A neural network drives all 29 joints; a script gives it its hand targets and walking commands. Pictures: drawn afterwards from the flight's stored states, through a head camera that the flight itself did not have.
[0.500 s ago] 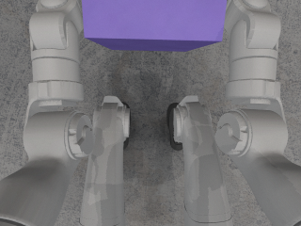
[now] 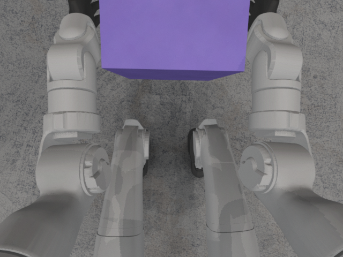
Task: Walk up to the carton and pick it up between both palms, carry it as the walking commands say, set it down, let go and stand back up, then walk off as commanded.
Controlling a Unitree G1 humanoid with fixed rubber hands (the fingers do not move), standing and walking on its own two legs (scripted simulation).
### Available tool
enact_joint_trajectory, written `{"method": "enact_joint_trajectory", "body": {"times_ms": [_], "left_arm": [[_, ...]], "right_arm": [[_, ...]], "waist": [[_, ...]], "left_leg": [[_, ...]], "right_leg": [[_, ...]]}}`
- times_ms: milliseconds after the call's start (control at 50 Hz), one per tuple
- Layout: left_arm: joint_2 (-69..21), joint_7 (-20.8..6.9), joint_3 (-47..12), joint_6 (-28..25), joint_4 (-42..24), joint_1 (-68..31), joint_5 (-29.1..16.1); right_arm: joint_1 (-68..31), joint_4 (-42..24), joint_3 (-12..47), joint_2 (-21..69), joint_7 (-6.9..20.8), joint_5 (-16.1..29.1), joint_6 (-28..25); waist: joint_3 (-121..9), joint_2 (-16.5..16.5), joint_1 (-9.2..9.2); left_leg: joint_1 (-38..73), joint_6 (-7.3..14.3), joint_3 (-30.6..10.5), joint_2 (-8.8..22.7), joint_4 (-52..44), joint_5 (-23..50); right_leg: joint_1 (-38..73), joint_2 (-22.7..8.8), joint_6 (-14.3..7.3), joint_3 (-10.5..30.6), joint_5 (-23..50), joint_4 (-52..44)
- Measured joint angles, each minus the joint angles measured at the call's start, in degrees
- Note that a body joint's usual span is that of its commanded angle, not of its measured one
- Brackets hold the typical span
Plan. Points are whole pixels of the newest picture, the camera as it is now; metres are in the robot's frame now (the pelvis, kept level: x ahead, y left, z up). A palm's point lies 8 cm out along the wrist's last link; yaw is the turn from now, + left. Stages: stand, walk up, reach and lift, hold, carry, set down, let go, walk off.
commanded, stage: reach and lift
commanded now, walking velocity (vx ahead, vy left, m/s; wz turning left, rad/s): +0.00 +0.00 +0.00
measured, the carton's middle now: (172, 24) +0.53 +0.00 -0.13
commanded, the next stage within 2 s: none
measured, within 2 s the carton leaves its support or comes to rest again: neither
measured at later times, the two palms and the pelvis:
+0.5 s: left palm (65, 14) +0.49 +0.15 +0.00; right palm (284, 12) +0.49 -0.15 +0.00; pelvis +0.01 +0.00 +0.06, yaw +0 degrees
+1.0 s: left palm (32, 4) +0.47 +0.15 +0.07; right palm (323, 3) +0.47 -0.15 +0.07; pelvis +0.02 +0.00 +0.12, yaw +0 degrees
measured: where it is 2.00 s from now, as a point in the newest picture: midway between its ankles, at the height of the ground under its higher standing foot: (169, 161)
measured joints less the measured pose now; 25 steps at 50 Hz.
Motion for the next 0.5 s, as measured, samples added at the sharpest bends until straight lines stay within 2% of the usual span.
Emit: {"method": "enact_joint_trajectory", "body": {"times_ms": [500], "left_arm": [[-2.6,-0.3,-0.7,-0.4,-3.5,8.7,0.4]], "right_arm": [[8.3,-2.7,1.3,2.6,0.5,-0.4,-0.7]], "waist": [[-0.1,-0.3,-0.29]], "left_leg": [[15.1,0.2,-0.2,0.1,-12.0,2.5]], "right_leg": [[15.0,-0.3,-0.2,0.4,2.5,-12.0]]}}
